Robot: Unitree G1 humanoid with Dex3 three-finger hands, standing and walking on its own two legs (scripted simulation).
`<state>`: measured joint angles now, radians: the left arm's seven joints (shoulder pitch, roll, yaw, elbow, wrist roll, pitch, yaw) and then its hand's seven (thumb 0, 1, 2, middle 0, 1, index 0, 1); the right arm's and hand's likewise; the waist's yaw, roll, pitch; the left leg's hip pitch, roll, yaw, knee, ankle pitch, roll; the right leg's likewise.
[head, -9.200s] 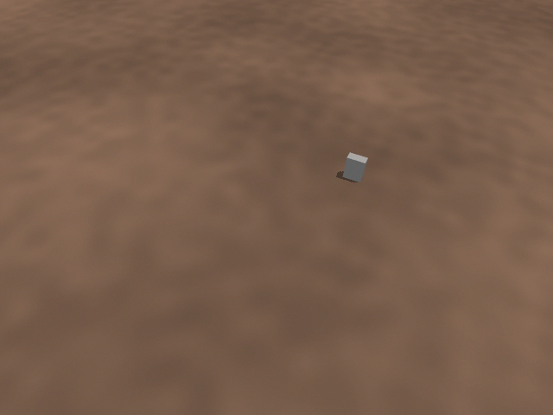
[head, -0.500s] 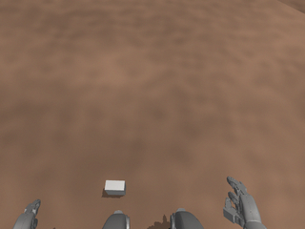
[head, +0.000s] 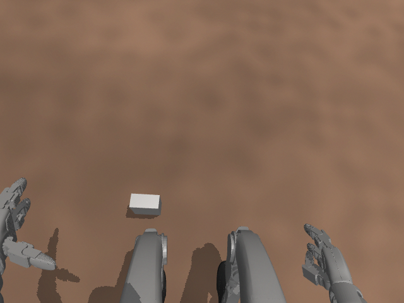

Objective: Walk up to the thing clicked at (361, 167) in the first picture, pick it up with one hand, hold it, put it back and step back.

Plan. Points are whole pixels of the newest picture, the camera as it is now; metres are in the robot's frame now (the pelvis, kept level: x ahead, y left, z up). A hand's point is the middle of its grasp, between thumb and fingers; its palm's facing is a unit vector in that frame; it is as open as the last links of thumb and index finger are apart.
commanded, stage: go down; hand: left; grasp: from the side
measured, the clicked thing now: (146, 205) +0.39 +0.17 -0.50
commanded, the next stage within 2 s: approach in 1.64 s
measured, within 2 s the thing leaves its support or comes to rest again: neither
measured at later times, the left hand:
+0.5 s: hand (37, 209) +0.31 +0.36 -0.14, palm faces +0.09 -0.98 -0.16, open 17.3 cm
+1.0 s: hand (40, 203) +0.33 +0.37 -0.18, palm faces +0.08 -0.99 -0.13, open 17.3 cm
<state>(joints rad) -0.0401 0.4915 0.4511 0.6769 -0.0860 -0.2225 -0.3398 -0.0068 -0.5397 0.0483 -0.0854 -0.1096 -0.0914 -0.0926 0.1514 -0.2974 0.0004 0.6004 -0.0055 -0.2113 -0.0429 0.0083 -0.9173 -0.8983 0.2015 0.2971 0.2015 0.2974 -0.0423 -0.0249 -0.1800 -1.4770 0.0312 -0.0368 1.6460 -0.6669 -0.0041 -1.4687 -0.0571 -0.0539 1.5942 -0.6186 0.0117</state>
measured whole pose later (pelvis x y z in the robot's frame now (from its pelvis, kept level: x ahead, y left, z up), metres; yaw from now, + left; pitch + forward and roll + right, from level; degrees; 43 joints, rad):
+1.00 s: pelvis -0.05 +0.00 -0.16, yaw -3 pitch +32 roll -6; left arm -0.46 0.78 0.72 1.00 -0.18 -0.40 -0.69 -0.01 -0.51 0.04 -0.06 -0.08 -0.06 -0.06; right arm 0.09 -0.35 0.09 0.68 -0.03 -0.21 -0.03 0.01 -0.92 -0.90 0.20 0.30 0.20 0.30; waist -0.07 -0.03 -0.12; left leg -2.04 0.02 -0.09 2.18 -0.69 0.00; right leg -2.01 -0.06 -0.07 2.09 -0.63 0.01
